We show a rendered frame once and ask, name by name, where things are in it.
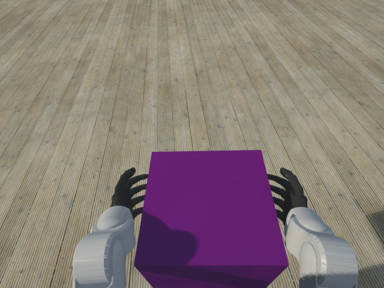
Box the robot right forearm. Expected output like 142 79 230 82
284 207 359 288

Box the robot left forearm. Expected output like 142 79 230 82
73 206 136 288

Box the carton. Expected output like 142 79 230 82
134 150 289 288

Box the robot left hand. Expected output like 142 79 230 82
110 167 148 219

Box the robot right hand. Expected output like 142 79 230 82
267 167 307 226

